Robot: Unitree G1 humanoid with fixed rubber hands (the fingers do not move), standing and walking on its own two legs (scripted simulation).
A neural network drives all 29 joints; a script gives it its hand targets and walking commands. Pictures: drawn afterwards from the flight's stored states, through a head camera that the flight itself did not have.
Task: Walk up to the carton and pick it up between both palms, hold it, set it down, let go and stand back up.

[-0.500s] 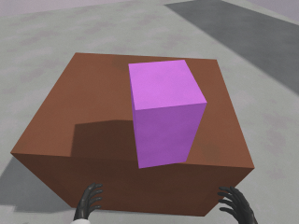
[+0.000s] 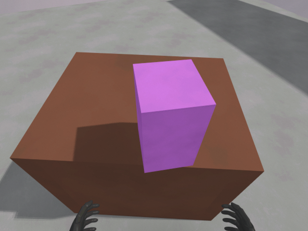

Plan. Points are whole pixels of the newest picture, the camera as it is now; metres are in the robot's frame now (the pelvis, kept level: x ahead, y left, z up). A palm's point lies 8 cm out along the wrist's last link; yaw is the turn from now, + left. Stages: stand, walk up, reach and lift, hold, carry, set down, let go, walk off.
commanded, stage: let go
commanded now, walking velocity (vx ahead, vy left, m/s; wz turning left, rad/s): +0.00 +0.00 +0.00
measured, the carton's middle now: (166, 120) +0.41 +0.00 +0.06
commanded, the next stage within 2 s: stand in 0.52 s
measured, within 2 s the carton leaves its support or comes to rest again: neither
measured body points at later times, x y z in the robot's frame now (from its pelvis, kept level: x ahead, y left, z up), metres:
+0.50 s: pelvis -0.01 +0.00 +0.00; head +0.00 +0.01 +0.45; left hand +0.16 +0.22 -0.10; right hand +0.15 -0.23 -0.09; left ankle -0.02 +0.11 -0.75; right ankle -0.01 -0.11 -0.75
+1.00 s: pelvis -0.02 +0.01 -0.01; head -0.04 +0.01 +0.44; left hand +0.01 +0.25 -0.15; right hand +0.02 -0.24 -0.14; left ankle -0.02 +0.11 -0.75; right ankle -0.01 -0.11 -0.75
